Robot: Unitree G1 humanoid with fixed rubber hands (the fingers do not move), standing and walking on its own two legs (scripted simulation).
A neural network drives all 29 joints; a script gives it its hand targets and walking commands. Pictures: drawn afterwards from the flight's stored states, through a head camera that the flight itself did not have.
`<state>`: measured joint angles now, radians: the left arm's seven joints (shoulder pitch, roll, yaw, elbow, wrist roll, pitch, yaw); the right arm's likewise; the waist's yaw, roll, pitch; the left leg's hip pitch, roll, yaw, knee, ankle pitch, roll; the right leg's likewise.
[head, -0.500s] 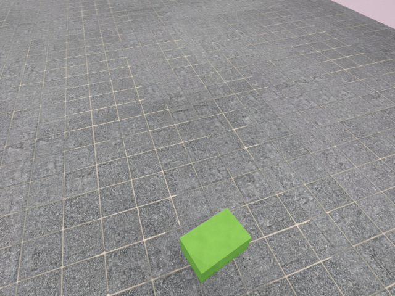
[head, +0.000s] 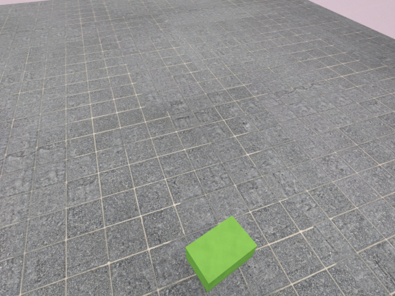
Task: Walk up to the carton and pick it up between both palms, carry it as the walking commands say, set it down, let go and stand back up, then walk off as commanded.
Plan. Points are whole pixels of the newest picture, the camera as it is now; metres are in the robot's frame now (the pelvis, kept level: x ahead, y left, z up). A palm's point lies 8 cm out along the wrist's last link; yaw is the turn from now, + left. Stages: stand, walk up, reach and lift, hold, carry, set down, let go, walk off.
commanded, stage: walk up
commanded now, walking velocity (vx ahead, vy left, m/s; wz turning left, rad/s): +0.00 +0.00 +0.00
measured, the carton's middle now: (220, 252) +0.46 -0.11 -0.70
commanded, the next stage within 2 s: none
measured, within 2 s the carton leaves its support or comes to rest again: neither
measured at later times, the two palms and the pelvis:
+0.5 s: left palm out of the picture +0.01 +0.20 -0.15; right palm out of the picture +0.00 -0.23 -0.16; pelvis +0.01 -0.02 -0.01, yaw +0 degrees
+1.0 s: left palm out of the picture +0.02 +0.17 -0.15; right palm out of the picture +0.09 -0.27 -0.16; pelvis +0.03 -0.06 -0.01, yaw +5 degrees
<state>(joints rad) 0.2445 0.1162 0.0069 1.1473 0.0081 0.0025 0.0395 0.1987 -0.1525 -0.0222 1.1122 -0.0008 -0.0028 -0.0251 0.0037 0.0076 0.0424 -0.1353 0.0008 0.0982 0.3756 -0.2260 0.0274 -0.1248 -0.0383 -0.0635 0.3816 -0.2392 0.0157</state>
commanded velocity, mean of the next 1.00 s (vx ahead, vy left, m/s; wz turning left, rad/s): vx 0.01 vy -0.03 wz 0.09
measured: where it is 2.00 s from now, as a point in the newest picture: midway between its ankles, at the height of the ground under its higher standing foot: outside the picture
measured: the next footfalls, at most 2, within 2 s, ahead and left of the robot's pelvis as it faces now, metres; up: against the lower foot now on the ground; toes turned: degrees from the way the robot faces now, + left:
none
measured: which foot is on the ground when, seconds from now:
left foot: down 0.00-1.00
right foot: down 0.00-1.00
